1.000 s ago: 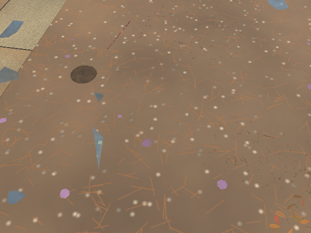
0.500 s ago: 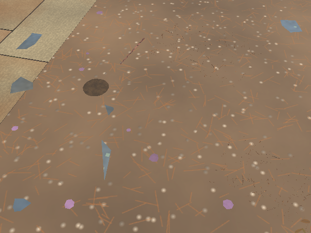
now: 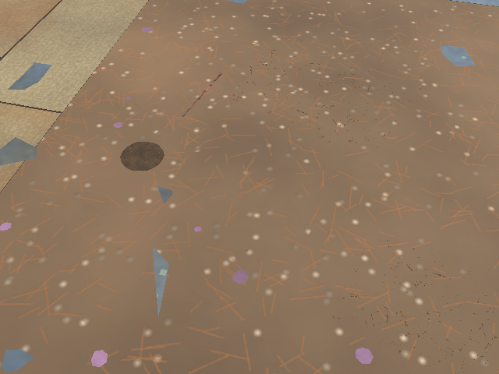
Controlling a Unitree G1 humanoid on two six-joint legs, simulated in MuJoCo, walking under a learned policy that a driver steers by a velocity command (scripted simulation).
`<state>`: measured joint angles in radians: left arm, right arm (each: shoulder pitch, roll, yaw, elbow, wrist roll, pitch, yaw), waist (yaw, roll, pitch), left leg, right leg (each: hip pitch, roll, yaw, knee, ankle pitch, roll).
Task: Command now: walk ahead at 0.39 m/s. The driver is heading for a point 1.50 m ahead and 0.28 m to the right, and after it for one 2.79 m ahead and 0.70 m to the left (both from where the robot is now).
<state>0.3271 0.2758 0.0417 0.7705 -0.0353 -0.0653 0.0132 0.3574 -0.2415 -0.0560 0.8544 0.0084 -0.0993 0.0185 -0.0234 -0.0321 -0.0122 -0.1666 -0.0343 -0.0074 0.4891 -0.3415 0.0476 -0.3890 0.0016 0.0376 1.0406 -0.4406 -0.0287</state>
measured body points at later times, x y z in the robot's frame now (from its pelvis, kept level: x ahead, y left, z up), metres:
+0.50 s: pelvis +0.25 -0.07 +0.00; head +0.27 -0.08 +0.45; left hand +0.35 +0.20 -0.10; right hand +0.34 -0.34 -0.12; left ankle +0.22 +0.09 -0.65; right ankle +0.29 -0.15 -0.74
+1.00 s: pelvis +0.53 +0.00 +0.00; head +0.56 +0.01 +0.45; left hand +0.58 +0.28 -0.13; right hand +0.67 -0.26 -0.10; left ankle +0.59 +0.09 -0.74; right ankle +0.43 -0.14 -0.65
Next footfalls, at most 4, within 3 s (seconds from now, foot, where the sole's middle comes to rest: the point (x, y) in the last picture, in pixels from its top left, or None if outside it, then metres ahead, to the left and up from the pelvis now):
0.32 right None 0.33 -0.15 -0.77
0.86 left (213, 336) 0.63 0.09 -0.77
1.40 right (290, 247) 0.93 -0.15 -0.77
1.96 left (219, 177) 1.23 0.09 -0.77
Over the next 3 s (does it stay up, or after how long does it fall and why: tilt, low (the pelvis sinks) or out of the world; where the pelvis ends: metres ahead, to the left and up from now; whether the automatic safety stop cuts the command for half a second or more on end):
stays up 1.51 -0.17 -0.01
